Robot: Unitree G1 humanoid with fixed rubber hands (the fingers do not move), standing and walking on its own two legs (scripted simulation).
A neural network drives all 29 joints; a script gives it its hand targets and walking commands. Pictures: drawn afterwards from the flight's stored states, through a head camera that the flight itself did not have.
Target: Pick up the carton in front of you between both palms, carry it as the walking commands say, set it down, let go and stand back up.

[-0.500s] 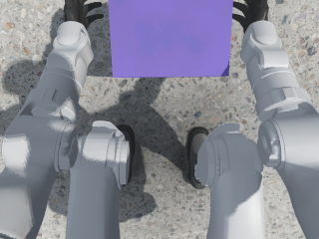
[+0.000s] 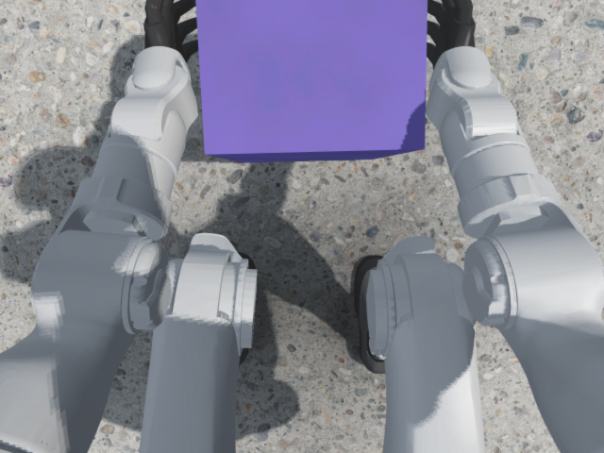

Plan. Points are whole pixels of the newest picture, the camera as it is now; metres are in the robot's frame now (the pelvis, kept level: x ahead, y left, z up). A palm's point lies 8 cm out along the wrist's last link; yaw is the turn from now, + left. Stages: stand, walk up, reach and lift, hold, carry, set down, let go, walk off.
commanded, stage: reach and lift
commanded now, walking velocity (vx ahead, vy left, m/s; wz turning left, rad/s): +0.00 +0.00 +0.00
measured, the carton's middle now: (308, 76) +0.51 +0.00 -0.22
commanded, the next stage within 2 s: none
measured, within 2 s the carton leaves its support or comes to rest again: neither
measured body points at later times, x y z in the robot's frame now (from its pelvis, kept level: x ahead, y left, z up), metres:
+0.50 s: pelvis +0.00 +0.00 +0.12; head +0.25 -0.01 +0.49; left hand +0.49 +0.15 +0.05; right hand +0.50 -0.16 +0.05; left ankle +0.12 +0.13 -0.33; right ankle +0.11 -0.13 -0.33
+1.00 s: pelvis +0.05 +0.00 +0.26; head +0.20 -0.01 +0.68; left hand +0.46 +0.15 +0.21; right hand +0.46 -0.16 +0.21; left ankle +0.11 +0.13 -0.33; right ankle +0.11 -0.13 -0.33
